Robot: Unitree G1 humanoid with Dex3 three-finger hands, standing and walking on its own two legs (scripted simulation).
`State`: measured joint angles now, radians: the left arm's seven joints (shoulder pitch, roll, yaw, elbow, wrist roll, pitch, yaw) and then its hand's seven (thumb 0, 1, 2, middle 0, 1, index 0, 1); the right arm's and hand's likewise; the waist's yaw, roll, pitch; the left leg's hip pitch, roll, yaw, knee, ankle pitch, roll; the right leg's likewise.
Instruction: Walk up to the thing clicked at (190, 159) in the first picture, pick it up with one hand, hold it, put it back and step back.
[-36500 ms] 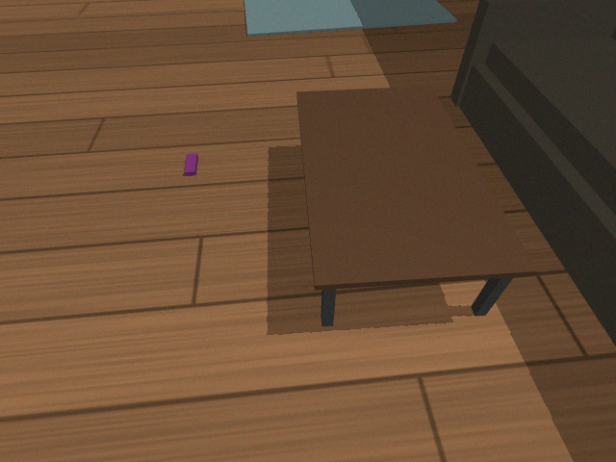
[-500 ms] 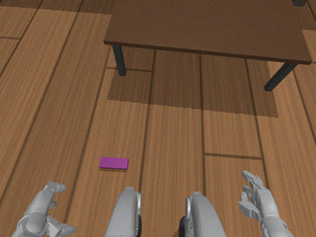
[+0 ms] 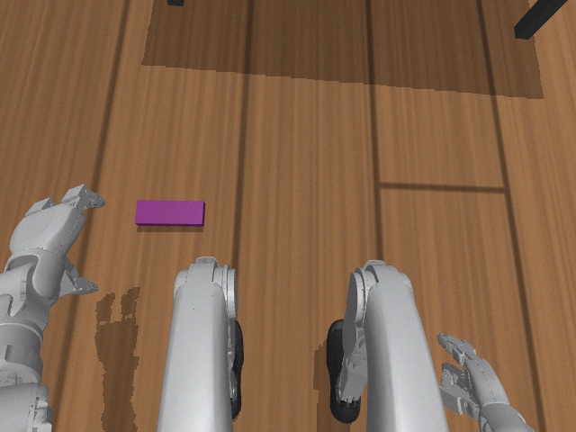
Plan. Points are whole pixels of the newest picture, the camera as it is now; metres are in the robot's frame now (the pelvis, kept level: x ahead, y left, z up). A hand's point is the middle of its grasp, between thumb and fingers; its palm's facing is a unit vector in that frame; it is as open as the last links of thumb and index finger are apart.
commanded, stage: rise first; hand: left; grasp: from above
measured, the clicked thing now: (170, 213) +0.46 +0.29 -0.40
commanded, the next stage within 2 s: none
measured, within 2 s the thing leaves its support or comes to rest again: neither
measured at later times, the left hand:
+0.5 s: hand (103, 227) +0.38 +0.35 -0.23, palm faces -0.46 -0.11 -0.88, open 14.1 cm
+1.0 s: hand (114, 219) +0.41 +0.35 -0.26, palm faces -0.45 -0.07 -0.89, open 14.0 cm
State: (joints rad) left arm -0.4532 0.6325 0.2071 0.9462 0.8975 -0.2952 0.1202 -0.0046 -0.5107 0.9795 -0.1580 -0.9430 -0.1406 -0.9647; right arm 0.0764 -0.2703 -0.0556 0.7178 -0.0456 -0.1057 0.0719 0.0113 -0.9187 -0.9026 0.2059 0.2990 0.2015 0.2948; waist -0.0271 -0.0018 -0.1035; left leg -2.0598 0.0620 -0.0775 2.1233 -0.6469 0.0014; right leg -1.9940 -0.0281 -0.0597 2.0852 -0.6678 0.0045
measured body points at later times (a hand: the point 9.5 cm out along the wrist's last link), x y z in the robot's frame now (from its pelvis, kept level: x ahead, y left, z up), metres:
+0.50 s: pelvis +0.00 +0.01 -0.07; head +0.21 +0.08 +0.32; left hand +0.40 +0.36 -0.17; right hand +0.10 -0.27 -0.19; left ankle +0.09 +0.13 -0.38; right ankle +0.10 -0.12 -0.38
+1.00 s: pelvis +0.01 +0.00 -0.10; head +0.24 +0.07 +0.28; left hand +0.42 +0.35 -0.21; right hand +0.10 -0.28 -0.21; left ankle +0.09 +0.13 -0.38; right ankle +0.10 -0.12 -0.38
